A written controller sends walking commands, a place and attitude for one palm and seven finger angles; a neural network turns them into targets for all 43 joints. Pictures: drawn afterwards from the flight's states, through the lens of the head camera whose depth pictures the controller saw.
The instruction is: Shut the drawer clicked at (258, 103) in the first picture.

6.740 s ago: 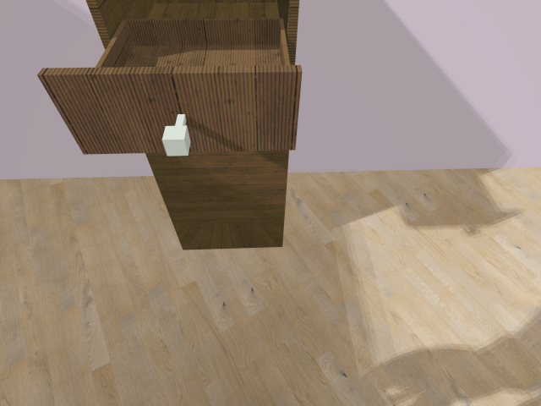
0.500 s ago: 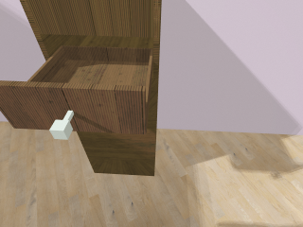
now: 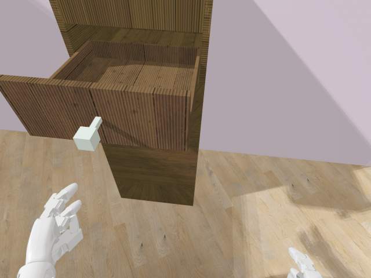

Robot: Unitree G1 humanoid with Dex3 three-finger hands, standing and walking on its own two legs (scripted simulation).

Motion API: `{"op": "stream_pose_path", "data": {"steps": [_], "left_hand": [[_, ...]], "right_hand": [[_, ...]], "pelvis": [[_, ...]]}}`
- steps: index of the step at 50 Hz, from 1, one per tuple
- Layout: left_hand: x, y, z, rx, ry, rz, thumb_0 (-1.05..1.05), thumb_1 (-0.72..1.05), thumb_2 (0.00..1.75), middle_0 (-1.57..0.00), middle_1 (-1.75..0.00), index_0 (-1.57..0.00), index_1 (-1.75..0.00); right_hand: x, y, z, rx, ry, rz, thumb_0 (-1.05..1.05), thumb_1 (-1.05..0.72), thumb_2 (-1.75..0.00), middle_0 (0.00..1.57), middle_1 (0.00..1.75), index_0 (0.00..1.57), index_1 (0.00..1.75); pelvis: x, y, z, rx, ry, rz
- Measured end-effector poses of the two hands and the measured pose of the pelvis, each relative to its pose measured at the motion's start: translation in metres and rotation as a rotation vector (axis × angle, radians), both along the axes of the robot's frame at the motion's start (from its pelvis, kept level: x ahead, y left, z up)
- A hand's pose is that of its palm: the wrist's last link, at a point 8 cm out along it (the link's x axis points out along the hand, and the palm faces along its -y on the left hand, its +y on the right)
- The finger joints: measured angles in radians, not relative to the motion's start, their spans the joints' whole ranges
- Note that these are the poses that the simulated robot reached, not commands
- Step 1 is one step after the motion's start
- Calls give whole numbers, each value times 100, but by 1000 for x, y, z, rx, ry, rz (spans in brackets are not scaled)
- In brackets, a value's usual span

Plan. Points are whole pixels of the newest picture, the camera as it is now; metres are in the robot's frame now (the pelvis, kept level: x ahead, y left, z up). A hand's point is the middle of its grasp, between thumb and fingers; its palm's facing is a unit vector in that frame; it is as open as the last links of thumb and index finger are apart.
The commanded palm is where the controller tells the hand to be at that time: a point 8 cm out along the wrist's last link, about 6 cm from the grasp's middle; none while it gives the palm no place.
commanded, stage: raise the hand and make a fist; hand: left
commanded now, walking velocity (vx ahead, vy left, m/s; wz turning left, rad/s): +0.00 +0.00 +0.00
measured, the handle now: (91, 132) +0.35 +0.22 +0.16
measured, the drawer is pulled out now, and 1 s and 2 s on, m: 0.30 0.30 0.30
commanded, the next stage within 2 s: bring the fist close to the handle in 1.70 s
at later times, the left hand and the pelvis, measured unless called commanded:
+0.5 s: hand (84, 220) +0.21 +0.21 +0.06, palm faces -0.07 -0.99 -0.11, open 4.5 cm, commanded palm +0.15 +0.27 +0.09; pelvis +0.03 -0.03 -0.02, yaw +0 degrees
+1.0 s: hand (55, 205) +0.18 +0.20 +0.18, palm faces -0.01 -0.98 -0.22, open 3.1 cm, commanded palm +0.13 +0.25 +0.20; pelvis +0.04 -0.01 +0.00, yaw +0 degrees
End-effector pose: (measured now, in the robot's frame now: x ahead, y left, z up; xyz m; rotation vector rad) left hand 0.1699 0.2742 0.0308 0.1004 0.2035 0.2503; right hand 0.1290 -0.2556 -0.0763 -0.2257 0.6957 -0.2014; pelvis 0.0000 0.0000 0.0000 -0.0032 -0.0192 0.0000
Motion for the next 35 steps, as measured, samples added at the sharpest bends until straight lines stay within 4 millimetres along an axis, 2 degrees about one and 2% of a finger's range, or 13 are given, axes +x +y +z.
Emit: {"op": "stream_pose_path", "data": {"steps": [2,3,5,7,9,11,15,19,23,26,30,33,35], "left_hand": [[7,-10,14,6,-140,-82,2,91,89,-28,-40,-29,-40],[8,-14,15,7,-184,-130,1,91,89,-30,-42,-30,-41],[4,-21,4,5,-205,-224,1,91,89,-33,-45,-34,-45],[-5,-24,-13,-14,-152,-297,1,91,89,-37,-49,-37,-49],[-17,-23,-28,-47,-83,-314,1,91,89,-41,-53,-41,-53],[-27,-18,-30,-70,-58,-275,2,90,89,-45,-57,-45,-57],[-32,-8,1,-23,-169,-165,2,90,89,-53,-66,-53,-66],[-13,-7,34,40,-268,-180,2,90,89,-61,-75,-61,-74],[15,-12,39,14,-168,-287,2,90,90,-69,-83,-69,-83],[25,-11,44,-7,-87,-326,2,90,89,-75,-90,-75,-90],[20,0,69,14,-132,-281,2,90,89,-83,-98,-83,-98],[9,8,89,38,-201,-237,2,90,89,-88,-105,-89,-105],[1,11,94,37,-220,-219,2,90,89,-92,-109,-93,-109]], "right_hand": [[14,4,1,25,-80,19,1,-90,-89,20,30,21,30],[20,6,1,35,-112,31,1,-90,-89,20,30,21,30],[31,7,-1,49,-160,55,1,-90,-89,20,30,21,30],[39,7,-2,51,-191,77,1,-90,-89,20,30,21,30],[47,4,-2,41,-208,91,1,-90,-89,20,30,21,30],[53,1,-3,25,-211,100,1,-90,-89,20,30,21,30],[64,-3,-4,1,-195,109,1,-90,-89,20,30,21,30],[73,-4,-7,4,-177,108,1,-90,-89,20,30,21,30],[78,-4,-5,36,-183,66,1,-90,-89,20,30,21,30],[80,-4,3,55,-204,26,1,-90,-89,20,30,21,30],[85,-3,16,58,-237,10,1,-90,-89,20,30,21,30],[92,1,23,53,-260,31,1,-90,-89,20,30,21,30],[97,6,27,50,-276,52,1,-90,-89,20,30,20,30]], "pelvis": [[-3,-4,-8,3,37,-6],[-5,-6,-13,4,56,-10],[-8,-11,-23,6,85,-17],[-9,-16,-31,6,103,-20],[-7,-20,-37,2,113,-18],[-3,-24,-40,-6,113,-12],[9,-28,-39,-26,104,7],[19,-31,-35,-42,96,23],[29,-30,-27,-37,98,10],[38,-29,-20,-27,101,-9],[47,-26,-14,-20,94,-22],[51,-22,-11,-23,83,-19],[52,-19,-9,-28,73,-14]]}}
